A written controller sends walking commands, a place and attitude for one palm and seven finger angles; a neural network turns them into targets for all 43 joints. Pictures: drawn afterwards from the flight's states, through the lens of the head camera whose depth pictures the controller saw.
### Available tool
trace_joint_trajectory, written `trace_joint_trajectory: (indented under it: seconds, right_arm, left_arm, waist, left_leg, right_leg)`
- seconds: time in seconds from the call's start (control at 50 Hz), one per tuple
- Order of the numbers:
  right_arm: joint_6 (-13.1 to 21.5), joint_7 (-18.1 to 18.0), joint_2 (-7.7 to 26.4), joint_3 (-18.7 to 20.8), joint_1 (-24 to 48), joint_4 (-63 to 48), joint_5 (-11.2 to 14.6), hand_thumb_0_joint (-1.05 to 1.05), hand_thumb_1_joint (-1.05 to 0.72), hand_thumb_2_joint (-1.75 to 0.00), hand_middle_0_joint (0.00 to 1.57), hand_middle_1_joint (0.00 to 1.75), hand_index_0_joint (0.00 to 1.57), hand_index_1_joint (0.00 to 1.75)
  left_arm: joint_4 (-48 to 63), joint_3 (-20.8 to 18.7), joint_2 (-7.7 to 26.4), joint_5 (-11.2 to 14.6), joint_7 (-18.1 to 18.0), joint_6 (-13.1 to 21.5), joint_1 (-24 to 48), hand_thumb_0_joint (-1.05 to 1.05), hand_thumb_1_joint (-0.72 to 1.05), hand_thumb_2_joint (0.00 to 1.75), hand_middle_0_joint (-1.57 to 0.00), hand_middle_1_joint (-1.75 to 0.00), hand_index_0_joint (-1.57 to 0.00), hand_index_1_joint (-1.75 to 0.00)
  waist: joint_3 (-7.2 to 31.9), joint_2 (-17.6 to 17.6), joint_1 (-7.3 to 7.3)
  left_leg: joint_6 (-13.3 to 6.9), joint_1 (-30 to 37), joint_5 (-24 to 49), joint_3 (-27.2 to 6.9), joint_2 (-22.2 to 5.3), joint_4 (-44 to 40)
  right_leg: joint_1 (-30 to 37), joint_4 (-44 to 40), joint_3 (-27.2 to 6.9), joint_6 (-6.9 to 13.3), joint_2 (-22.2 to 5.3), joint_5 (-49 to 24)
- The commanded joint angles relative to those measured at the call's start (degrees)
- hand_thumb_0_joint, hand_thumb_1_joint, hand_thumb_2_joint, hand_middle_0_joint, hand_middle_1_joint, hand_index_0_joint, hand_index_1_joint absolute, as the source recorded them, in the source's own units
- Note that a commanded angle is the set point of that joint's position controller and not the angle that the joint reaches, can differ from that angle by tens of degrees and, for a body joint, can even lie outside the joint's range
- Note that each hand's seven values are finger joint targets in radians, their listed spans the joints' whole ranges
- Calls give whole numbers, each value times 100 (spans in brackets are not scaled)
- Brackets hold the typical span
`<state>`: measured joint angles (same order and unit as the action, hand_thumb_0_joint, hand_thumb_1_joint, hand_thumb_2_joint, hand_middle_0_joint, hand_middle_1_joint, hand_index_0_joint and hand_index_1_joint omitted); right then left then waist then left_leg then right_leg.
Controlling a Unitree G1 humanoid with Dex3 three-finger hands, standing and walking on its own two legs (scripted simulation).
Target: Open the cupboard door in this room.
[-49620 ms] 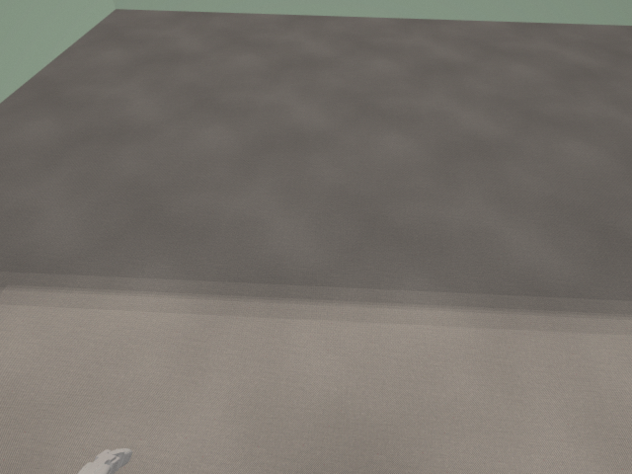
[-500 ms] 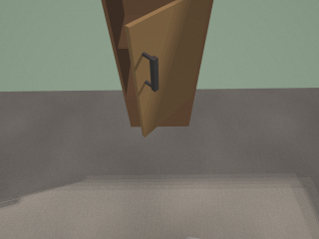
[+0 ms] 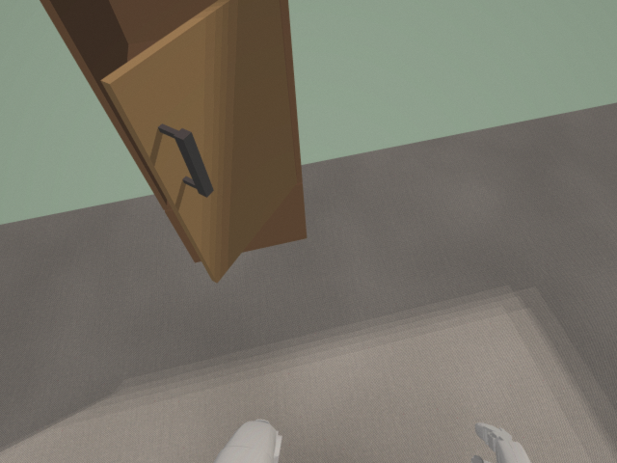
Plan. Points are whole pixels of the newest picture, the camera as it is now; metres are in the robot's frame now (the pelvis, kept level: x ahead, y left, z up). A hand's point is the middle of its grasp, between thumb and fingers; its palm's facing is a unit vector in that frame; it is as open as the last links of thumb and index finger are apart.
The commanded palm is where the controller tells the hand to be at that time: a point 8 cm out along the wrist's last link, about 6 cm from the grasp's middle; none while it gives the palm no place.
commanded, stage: walk to a spot facing it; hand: left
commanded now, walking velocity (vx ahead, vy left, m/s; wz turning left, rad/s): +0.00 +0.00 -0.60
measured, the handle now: (186, 161) +0.55 +0.28 +0.01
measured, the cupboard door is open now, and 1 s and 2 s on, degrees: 46 46 46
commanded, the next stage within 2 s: none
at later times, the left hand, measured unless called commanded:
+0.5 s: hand (154, 418) +0.17 +0.27 -0.17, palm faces -0.24 -0.94 -0.25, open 7.4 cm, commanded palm none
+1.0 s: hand (264, 379) +0.24 +0.11 -0.16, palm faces -0.56 -0.80 -0.20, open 7.3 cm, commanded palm none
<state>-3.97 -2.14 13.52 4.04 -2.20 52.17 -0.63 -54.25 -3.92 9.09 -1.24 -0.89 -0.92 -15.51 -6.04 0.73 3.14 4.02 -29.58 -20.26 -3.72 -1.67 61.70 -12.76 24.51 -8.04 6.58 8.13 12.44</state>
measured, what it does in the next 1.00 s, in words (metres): steps on the spot, turning right: left foot, then right foot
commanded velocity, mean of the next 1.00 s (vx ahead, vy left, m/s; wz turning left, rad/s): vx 0.07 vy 0.00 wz -0.60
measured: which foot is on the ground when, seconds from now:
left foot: up 0.00-0.28, down 0.30-0.72, up 0.74-1.00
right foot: down 0.00-0.30, up 0.32-0.70, down 0.72-1.00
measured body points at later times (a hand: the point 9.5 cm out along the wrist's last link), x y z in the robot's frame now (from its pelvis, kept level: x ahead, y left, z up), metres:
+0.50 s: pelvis +0.04 +0.07 +0.00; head +0.11 +0.08 +0.44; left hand +0.18 +0.32 -0.15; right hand +0.06 -0.19 -0.13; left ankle +0.05 +0.19 -0.74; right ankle -0.03 -0.06 -0.65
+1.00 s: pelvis +0.07 +0.01 +0.00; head +0.10 -0.02 +0.44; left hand +0.27 +0.15 -0.14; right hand -0.03 -0.24 -0.15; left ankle +0.15 +0.14 -0.68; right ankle +0.01 -0.06 -0.74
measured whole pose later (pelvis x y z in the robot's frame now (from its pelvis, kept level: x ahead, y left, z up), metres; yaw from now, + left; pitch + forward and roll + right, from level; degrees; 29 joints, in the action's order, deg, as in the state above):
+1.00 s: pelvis +0.07 +0.01 +0.00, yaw -35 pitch +1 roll +1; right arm -2.6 0.2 13.1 3.7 -11.8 52.0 -1.4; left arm -51.7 -2.5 10.4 -1.5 0.8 -0.3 -10.7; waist -4.9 0.0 -0.7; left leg 4.8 -27.2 -21.7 1.4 -4.7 56.3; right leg -13.1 27.1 -3.0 3.4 3.3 14.9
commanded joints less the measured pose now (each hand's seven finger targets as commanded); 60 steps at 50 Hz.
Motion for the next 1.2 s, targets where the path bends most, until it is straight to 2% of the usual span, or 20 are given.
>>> trace_joint_trajectory:
  seconds: [0.0, 0.16, 0.22, 0.24, 0.28, 0.3, 0.4, 0.58, 0.66, 0.68, 0.7, 0.74, 0.82, 0.94, 1.06, 1.1, 1.12, 1.14, 1.16, 1.18]
  right_arm:
    - [192, -35, 386, 40, 189, -612, 15, 0, -90, -90, 20, 30, 20, 30]
    - [309, -19, 284, 23, 178, -855, 83, 0, -90, -90, 20, 30, 20, 30]
    - [369, -42, 312, 13, -481, -704, 105, 0, -90, -90, 20, 30, 20, 30]
    - [412, -74, 447, 36, -869, -600, 94, 0, -90, -90, 20, 30, 20, 30]
    - [485, -123, 1263, 151, -1285, -644, -30, 0, -90, -90, 20, 30, 20, 30]
    - [426, -136, 1174, 83, -1243, -674, -78, 0, -90, -90, 20, 30, 20, 30]
    - [456, -125, 704, -103, -1093, -720, -116, 0, -90, -90, 20, 30, 20, 30]
    - [422, -32, 925, 19, -1772, -377, -136, 0, -90, -90, 20, 30, 20, 30]
    - [394, 32, 1050, 79, -1545, -421, -64, 0, -90, -90, 20, 30, 20, 30]
    - [392, 80, 788, 39, -1509, -492, 13, 0, -90, -90, 20, 30, 20, 30]
    - [361, 84, 415, -69, -1135, -797, 31, 0, -90, -90, 20, 30, 20, 30]
    - [255, 16, 561, -7, -1054, -671, 31, 0, -90, -90, 20, 30, 20, 30]
    - [179, 108, 484, 12, -1141, -427, -49, 0, -90, -90, 20, 30, 20, 30]
    - [321, 200, 428, 67, -791, -546, -72, 0, -90, -90, 20, 30, 20, 30]
    - [559, 211, 336, 67, -632, -693, -22, 0, -90, -90, 20, 30, 20, 30]
    - [649, 160, 370, 58, -1189, -495, -28, 0, -90, -90, 20, 30, 20, 30]
    - [715, 80, 595, 91, -1828, -296, -30, 0, -90, -90, 20, 30, 20, 30]
    - [761, 28, 1217, 224, -2516, -126, -141, 0, -90, -90, 20, 30, 20, 30]
    - [736, 3, 1402, 222, -2925, -150, -144, 0, -90, -90, 20, 30, 20, 30]
    - [691, -5, 1311, 181, -2660, -255, -162, 0, -90, -90, 20, 30, 20, 30]
  left_arm:
    - [289, -352, 1231, -1, -86, 87, -534, 0, 90, 90, -20, -30, -20, -30]
    - [440, -384, 1382, -65, -89, 44, -358, 0, 90, 90, -20, -30, -20, -30]
    - [542, -379, 1423, -7, -54, 21, -10, 0, 90, 90, -20, -30, -20, -30]
    - [589, -352, 1331, 26, -46, 22, 133, 0, 90, 90, -20, -30, -20, -30]
    - [692, -263, 945, 93, 47, 58, 8, 0, 90, 90, -20, -30, -20, -30]
    - [691, -274, 1120, 19, 77, 32, 151, 0, 90, 90, -20, -30, -20, -30]
    - [599, -260, 923, -10, 251, -68, 164, 0, 90, 90, -20, -30, -20, -30]
    - [832, -72, 744, -5, 345, -82, 1101, 0, 90, 90, -20, -30, -20, -30]
    - [636, -136, 1004, 3, 299, -1, 378, 0, 90, 90, -20, -30, -20, -30]
    - [466, -241, 1500, -42, 222, 60, -188, 0, 90, 90, -20, -30, -20, -30]
    - [348, -390, 2134, -19, 122, 90, -620, 0, 90, 90, -20, -30, -20, -30]
    - [416, -313, 1762, 49, -17, 38, -214, 0, 90, 90, -20, -30, -20, -30]
    - [703, -203, 1343, 29, -29, 42, 576, 0, 90, 90, -20, -30, -20, -30]
    - [553, -270, 1390, -4, 95, 190, 191, 0, 90, 90, -20, -30, -20, -30]
    - [464, -331, 1387, -36, 147, 252, 65, 0, 90, 90, -20, -30, -20, -30]
    - [518, -324, 1299, 13, 169, 241, 323, 0, 90, 90, -20, -30, -20, -30]
    - [576, -275, 1052, 24, 183, 252, 491, 0, 90, 90, -20, -30, -20, -30]
    - [673, -183, 649, 91, 244, 255, 433, 0, 90, 90, -20, -30, -20, -30]
    - [816, -133, 677, 48, 263, 331, 669, 0, 90, 90, -20, -30, -20, -30]
    - [851, -193, 813, -10, 310, 333, 879, 0, 90, 90, -20, -30, -20, -30]
  waist:
    - [894, -525, 15]
    - [893, -632, -25]
    - [1055, -466, -341]
    - [1163, -381, -533]
    - [1311, 1665, -511]
    - [912, 931, -502]
    - [773, 999, -209]
    - [690, 1163, -590]
    - [935, 681, -103]
    - [1385, -403, 159]
    - [1478, -1922, 361]
    - [1067, -1351, 160]
    - [703, -831, -268]
    - [464, -785, -137]
    - [403, -861, -129]
    - [462, -727, -465]
    - [713, -157, -785]
    - [1051, 1615, -1064]
    - [1095, 1877, -1149]
    - [637, 1028, -1059]
  left_leg:
    - [-25, -720, -125, -117, -17, -148]
    - [-126, 139, -472, -89, 170, -1305]
    - [-185, 1452, 308, -47, 269, -2809]
    - [-247, 2411, 790, -151, 18, -3597]
    - [-1318, 3463, 2184, -2606, -2526, -4497]
    - [-1626, 2751, 2502, -2449, -2748, -4458]
    - [-1072, 2460, 4401, -204, -1514, -3962]
    - [-991, 2641, 4217, 707, -1575, -3706]
    - [-585, 1854, 3503, 990, -1502, -2582]
    - [-235, 801, 2019, 1472, -1102, -1371]
    - [29, -434, -1725, 1396, -198, 307]
    - [-67, -667, -1330, 296, -490, 801]
    - [80, -130, -328, 464, -457, 377]
    - [64, -281, -99, 505, -278, -662]
    - [-70, 446, -326, 504, -1, -2094]
    - [-96, 1893, 268, 633, 143, -3165]
    - [-182, 3123, 176, 387, -179, -3835]
    - [-611, 4159, -1143, -1550, -1720, -4556]
    - [-1104, 4097, -1105, -2709, -2786, -4931]
    - [-1363, 3459, -1080, -2530, -2895, -5136]
  right_leg:
    - [1362, -227, -1919, 246, -1834, -3001]
    - [785, 28, -2399, 546, -1763, -3103]
    - [124, 346, -2140, 188, -1363, -2697]
    - [-500, 672, -1851, -71, -1079, -2055]
    - [-2133, 2720, -41, -735, -69, 2396]
    - [-2062, 3543, 98, -835, -457, 2374]
    - [-2152, 4536, 583, -997, -819, 1336]
    - [-1380, 2170, 1343, -848, -899, 1079]
    - [492, 345, 1342, -576, -808, -248]
    - [1834, -5, 232, -231, -1793, -1739]
    - [2122, -133, -1769, 497, -3220, -4115]
    - [1492, -210, -1153, 705, -2804, -2913]
    - [367, -596, -673, 382, -2095, -1136]
    - [392, -1079, -1218, 518, -1946, 964]
    - [165, -860, -1613, 573, -1898, 995]
    - [-765, -426, -1275, 307, -1535, 1054]
    - [-1540, 258, -943, 44, -1153, 1065]
    - [-2702, 2063, 11, -317, -309, 1672]
    - [-3209, 3512, 562, -479, -447, 2126]
    - [-3289, 4141, 414, -515, -887, 1838]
